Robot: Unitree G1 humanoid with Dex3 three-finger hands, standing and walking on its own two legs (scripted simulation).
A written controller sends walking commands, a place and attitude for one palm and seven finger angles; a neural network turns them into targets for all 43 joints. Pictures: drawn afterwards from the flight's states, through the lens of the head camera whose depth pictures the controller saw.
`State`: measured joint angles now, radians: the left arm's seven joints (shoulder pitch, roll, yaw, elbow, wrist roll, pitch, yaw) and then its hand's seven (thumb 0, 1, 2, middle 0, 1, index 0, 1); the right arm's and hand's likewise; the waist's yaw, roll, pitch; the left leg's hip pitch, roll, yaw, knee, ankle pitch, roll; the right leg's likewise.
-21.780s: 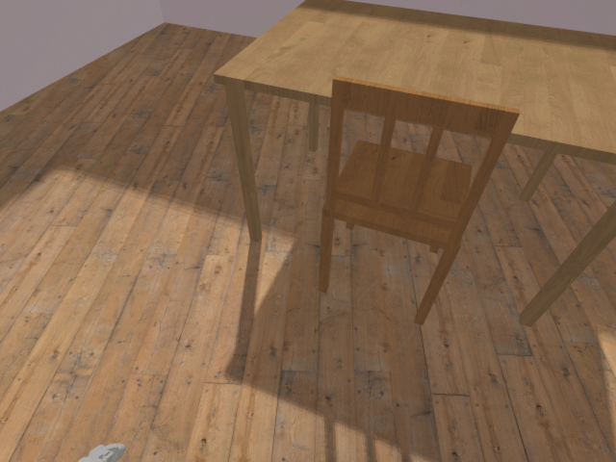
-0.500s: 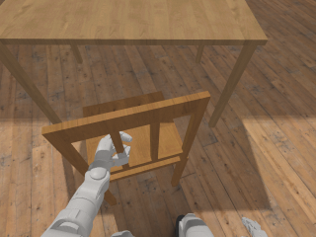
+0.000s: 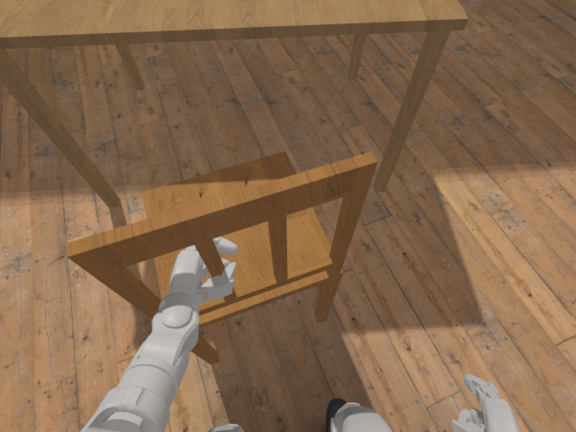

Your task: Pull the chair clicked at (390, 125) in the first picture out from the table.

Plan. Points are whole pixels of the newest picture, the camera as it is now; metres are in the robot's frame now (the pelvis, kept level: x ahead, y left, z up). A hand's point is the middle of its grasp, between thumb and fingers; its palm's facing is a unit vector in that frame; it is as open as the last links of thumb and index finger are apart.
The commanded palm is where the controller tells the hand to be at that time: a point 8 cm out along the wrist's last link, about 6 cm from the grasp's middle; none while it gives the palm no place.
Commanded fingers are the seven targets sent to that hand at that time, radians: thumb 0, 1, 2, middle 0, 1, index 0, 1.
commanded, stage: step backward, pulling the chair out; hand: left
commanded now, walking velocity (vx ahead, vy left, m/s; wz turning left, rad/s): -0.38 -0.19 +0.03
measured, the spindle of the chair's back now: (218, 271) +0.36 +0.11 -0.10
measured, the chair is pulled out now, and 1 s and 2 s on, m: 0.45 0.61 0.61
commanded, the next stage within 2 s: stop walking, hand still on the chair in 0.16 s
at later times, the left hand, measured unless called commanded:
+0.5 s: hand (212, 370) +0.20 +0.10 -0.06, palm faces -0.03 -0.98 -0.18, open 5.5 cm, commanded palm +0.19 +0.16 -0.05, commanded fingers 0.00 0.90 0.90 -0.50 -1.45 -0.50 -1.45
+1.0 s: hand (204, 397) +0.17 +0.11 -0.06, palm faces -0.06 -0.98 -0.17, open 5.6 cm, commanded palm +0.16 +0.16 -0.05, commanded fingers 0.00 0.90 0.90 -0.50 -1.45 -0.50 -1.45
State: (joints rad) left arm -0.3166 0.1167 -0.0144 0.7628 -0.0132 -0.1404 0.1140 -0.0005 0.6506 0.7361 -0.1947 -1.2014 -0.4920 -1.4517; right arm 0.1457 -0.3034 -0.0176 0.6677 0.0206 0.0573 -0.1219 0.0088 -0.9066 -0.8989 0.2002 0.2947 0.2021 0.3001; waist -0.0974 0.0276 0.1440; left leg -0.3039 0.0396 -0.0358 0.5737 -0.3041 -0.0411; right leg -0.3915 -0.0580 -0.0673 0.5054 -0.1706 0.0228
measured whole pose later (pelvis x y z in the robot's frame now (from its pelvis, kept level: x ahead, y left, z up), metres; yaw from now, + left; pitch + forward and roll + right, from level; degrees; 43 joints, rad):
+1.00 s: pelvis -0.08 +0.00 +0.01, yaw -4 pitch +0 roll +0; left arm -0.03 0.12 -0.06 0.72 -0.02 -0.14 0.08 0.03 0.62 0.79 -0.20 -1.18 -0.49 -1.45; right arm 0.23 -0.18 0.05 0.71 0.01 -0.02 -0.10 0.01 -0.90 -0.90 0.20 0.30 0.21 0.30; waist -0.01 0.03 0.03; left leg -0.18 0.02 0.03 0.44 -0.26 -0.01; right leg -0.22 -0.02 -0.03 0.45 -0.22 0.01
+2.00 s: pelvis -0.07 +0.00 -0.03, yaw -2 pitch +10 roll -1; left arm 0.17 0.21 0.03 0.26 -0.08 0.08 -0.05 -0.01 -0.54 0.21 -0.07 -0.20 -0.07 -0.21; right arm 0.26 -0.26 0.01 0.55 0.03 -0.15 -0.07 0.01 -0.90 -0.90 0.20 0.30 0.20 0.30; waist -0.04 0.05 -0.10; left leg -0.54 0.01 -0.01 0.80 -0.44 0.00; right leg -0.56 -0.04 -0.06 0.78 -0.39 0.02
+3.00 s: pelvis -0.08 +0.00 -0.05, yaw +0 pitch +10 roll -1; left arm 0.71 0.20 -0.03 -0.18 -0.05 0.12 -0.03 -0.01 -0.54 0.21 0.00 0.00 0.00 0.00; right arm 0.27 -0.20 -0.01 0.48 0.04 -0.16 -0.11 0.01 -0.90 -0.90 0.20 0.30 0.20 0.30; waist -0.02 0.05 -0.17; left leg -0.66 0.01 -0.05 0.97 -0.49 -0.01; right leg -0.66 -0.04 -0.09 0.93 -0.45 0.00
